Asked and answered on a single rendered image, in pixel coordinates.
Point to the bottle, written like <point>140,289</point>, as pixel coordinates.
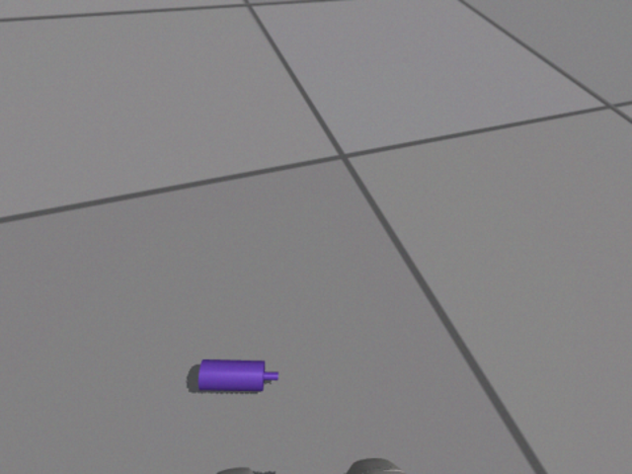
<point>233,375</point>

